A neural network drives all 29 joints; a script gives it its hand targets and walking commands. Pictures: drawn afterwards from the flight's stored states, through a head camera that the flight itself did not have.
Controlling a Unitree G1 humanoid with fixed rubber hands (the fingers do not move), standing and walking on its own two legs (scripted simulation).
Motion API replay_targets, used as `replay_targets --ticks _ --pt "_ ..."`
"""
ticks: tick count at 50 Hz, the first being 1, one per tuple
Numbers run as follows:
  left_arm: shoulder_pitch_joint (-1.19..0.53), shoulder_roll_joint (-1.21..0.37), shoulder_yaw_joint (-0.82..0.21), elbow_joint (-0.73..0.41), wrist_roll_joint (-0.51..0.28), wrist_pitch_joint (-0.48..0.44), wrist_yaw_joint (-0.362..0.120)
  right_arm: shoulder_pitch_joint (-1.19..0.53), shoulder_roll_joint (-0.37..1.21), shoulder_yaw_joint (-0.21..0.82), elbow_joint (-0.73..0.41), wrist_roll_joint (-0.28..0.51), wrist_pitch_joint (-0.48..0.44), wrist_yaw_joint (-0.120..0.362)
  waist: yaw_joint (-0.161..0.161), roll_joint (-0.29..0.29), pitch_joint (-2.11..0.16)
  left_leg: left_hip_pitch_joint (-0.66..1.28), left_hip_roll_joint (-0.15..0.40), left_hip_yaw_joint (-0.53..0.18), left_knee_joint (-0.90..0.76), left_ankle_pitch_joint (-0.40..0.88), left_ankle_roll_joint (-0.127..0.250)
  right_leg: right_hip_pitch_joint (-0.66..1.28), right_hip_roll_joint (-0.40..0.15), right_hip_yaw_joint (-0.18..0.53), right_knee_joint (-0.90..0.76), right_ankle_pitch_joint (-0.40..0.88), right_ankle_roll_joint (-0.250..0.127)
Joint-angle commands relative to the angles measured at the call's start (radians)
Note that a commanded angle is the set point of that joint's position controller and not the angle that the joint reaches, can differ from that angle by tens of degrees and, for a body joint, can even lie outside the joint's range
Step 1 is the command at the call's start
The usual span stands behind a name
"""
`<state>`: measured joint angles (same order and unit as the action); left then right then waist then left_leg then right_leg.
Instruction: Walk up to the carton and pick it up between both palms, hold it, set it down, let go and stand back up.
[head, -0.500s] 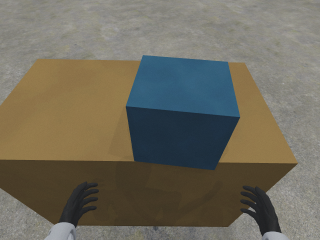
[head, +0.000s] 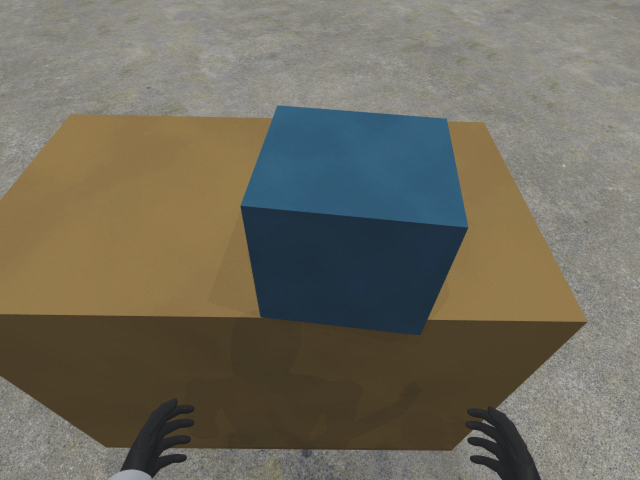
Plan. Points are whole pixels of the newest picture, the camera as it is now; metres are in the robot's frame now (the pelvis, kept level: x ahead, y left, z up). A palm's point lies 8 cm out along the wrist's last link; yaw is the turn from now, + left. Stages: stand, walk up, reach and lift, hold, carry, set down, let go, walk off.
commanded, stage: let go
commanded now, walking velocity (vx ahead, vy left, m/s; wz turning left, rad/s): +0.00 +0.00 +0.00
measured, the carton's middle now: (349, 221) +0.45 -0.01 +0.08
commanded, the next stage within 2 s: stand in 0.48 s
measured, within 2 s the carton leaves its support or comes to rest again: neither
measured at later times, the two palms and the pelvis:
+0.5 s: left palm (158, 475) +0.16 +0.22 -0.08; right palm out of the picture +0.14 -0.23 -0.08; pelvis -0.01 -0.01 +0.00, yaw +0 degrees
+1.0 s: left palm out of the picture +0.08 +0.24 -0.13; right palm out of the picture +0.01 -0.23 -0.14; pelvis +0.00 +0.02 -0.01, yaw -5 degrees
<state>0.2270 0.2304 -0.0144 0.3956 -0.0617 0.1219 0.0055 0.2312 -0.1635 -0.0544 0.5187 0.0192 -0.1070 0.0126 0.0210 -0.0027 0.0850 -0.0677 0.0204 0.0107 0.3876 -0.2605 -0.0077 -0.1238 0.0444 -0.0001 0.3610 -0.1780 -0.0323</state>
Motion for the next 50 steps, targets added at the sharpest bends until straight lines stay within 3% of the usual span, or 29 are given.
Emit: replay_targets --ticks 1,7,23,24,25,26,27,29,33,36,41,43,46,47,50 --pt "-0.070 0.114 0.039 -0.087 0.020 -0.036 0.007 -0.051 -0.111 -0.030 -0.051 -0.008 -0.071 0.001 -0.008 0.022 -0.117 -0.054 -0.006 0.035 -0.049 0.239 -0.021 0.094 -0.034 0.005 -0.032 0.182 -0.004" --pt "-0.101 0.109 0.041 -0.036 0.035 -0.039 0.009 -0.069 -0.106 -0.023 0.017 -0.021 -0.102 0.002 -0.022 0.008 -0.116 -0.064 -0.010 0.043 -0.045 0.209 -0.014 0.086 -0.043 0.007 -0.023 0.179 0.004" --pt "-0.140 0.082 0.047 0.043 0.058 -0.005 0.014 -0.103 -0.104 -0.018 0.093 -0.044 -0.110 0.003 -0.012 -0.015 -0.088 -0.071 -0.012 0.053 -0.051 0.145 -0.002 0.086 -0.049 0.009 -0.027 0.127 0.014" --pt "-0.138 0.079 0.042 0.047 0.057 -0.002 0.013 -0.104 -0.106 -0.021 0.098 -0.044 -0.110 0.004 -0.017 -0.008 -0.089 -0.072 -0.012 0.053 -0.048 0.149 -0.004 0.087 -0.046 0.010 -0.026 0.127 0.012" --pt "0.049 0.093 0.082 0.144 0.140 -0.097 0.002 -0.015 -0.197 -0.028 0.174 -0.088 0.011 -0.006 0.017 0.104 -0.042 -0.106 0.078 -0.026 -0.001 0.106 0.009 -0.087 -0.110 0.126 0.016 0.166 0.002" --pt "0.078 0.129 0.088 0.171 0.131 -0.126 -0.009 0.028 -0.187 -0.040 0.164 -0.091 0.064 -0.011 -0.004 0.067 -0.017 -0.115 0.078 -0.017 0.013 -0.029 0.011 -0.133 -0.109 0.129 -0.010 0.089 0.009" --pt "0.057 0.128 0.089 0.178 0.129 -0.141 -0.016 0.040 -0.179 -0.037 0.162 -0.087 0.085 -0.012 -0.014 0.042 0.003 -0.141 0.078 -0.020 0.016 -0.064 0.016 -0.147 -0.100 0.129 -0.007 0.052 0.007" --pt "0.015 0.118 0.094 0.172 0.128 -0.167 -0.026 0.078 -0.170 -0.028 0.167 -0.069 0.098 -0.012 -0.027 -0.007 -0.046 -0.158 0.070 -0.008 0.047 -0.024 0.021 -0.121 -0.116 0.157 0.016 0.157 -0.014" --pt "0.014 0.077 0.089 0.185 0.113 -0.177 -0.029 0.063 -0.173 -0.029 0.184 -0.063 0.092 -0.004 -0.026 -0.075 -0.142 -0.104 0.054 -0.008 0.093 -0.039 0.024 -0.168 -0.129 0.200 0.011 0.156 -0.034" --pt "0.055 0.087 0.088 0.213 0.114 -0.178 -0.020 0.062 -0.155 -0.024 0.199 -0.066 0.086 -0.004 -0.021 -0.047 -0.170 -0.109 0.059 -0.016 0.085 -0.032 0.034 -0.164 -0.117 0.195 0.040 0.164 -0.037" --pt "0.111 0.068 0.080 0.251 0.104 -0.180 -0.013 0.088 -0.187 -0.027 0.243 -0.060 0.085 -0.010 -0.017 0.058 -0.162 -0.140 0.109 -0.055 0.024 0.042 0.063 -0.165 -0.073 0.143 0.115 0.170 -0.013" --pt "0.129 0.064 0.081 0.267 0.102 -0.176 -0.009 0.089 -0.173 -0.021 0.258 -0.062 0.088 -0.017 -0.009 0.060 -0.123 -0.171 0.123 -0.064 0.002 0.048 0.076 -0.185 -0.063 0.141 0.129 0.120 -0.007" --pt "0.150 0.061 0.082 0.290 0.104 -0.172 -0.004 0.116 -0.182 -0.020 0.288 -0.057 0.090 -0.022 -0.008 0.062 -0.110 -0.184 0.119 -0.057 0.000 0.048 0.080 -0.175 -0.066 0.143 0.128 0.143 -0.002" --pt "0.149 0.061 0.081 0.294 0.102 -0.170 -0.002 0.122 -0.177 -0.018 0.296 -0.057 0.091 -0.024 -0.013 0.031 -0.096 -0.190 0.113 -0.043 0.004 0.035 0.081 -0.178 -0.069 0.145 0.128 0.151 -0.003" --pt "0.169 0.053 0.082 0.322 0.099 -0.162 0.007 0.153 -0.168 -0.015 0.324 -0.056 0.095 -0.033 -0.017 0.011 -0.057 -0.187 0.112 -0.039 -0.006 0.019 0.080 -0.209 -0.072 0.163 0.112 0.133 -0.007"
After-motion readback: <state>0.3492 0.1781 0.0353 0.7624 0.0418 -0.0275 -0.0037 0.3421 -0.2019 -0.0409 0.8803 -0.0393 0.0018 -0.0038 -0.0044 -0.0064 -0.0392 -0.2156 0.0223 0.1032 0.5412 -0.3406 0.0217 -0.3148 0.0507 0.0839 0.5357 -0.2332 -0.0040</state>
